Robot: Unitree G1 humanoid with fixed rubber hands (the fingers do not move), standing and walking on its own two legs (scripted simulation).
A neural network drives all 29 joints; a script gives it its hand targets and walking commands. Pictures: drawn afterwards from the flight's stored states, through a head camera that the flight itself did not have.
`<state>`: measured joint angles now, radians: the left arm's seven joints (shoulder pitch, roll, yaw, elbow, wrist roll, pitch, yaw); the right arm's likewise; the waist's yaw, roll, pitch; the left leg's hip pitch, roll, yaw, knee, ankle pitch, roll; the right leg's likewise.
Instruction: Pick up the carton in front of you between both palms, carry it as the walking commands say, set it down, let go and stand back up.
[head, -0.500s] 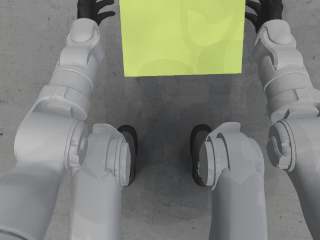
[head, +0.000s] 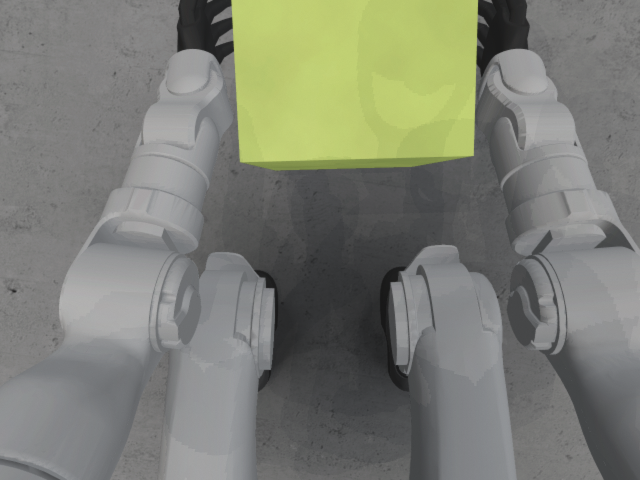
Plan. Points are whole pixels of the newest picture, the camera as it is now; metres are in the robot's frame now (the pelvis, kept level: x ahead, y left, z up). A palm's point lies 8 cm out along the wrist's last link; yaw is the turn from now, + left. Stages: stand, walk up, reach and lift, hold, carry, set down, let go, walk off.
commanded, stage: reach and lift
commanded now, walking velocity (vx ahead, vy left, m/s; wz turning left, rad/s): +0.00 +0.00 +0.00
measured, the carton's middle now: (346, 79) +0.52 -0.04 -0.21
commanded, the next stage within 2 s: none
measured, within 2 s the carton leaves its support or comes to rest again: neither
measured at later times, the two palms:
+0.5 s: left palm out of the picture +0.49 +0.11 +0.07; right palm out of the picture +0.47 -0.19 +0.06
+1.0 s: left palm out of the picture +0.45 +0.12 +0.22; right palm out of the picture +0.43 -0.18 +0.22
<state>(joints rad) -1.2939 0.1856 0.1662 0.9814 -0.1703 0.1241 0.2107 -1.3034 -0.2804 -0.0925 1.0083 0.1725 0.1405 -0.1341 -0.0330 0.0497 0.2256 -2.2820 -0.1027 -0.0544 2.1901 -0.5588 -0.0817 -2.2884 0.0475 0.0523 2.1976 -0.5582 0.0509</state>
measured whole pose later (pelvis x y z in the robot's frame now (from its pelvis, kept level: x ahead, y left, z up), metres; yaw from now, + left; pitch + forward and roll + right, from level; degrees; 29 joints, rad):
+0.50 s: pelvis +0.00 +0.00 +0.12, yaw -2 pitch +42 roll +1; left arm -1.01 -0.03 0.49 0.74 0.19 0.31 0.10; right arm -1.01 -0.05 -0.43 0.76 -0.19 0.33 -0.03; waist -0.02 0.03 -0.17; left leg -2.00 -0.13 -0.09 1.78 -0.51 -0.07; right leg -2.02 0.10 0.09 1.77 -0.49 0.06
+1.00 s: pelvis +0.05 +0.00 +0.26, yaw -2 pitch +31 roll +0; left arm -0.64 -0.10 0.38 0.66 0.15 0.29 0.10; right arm -0.63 0.05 -0.35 0.66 -0.17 0.31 -0.04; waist -0.02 0.03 -0.24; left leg -1.39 -0.11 -0.12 1.34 -0.49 -0.04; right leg -1.40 0.09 0.11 1.33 -0.47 0.05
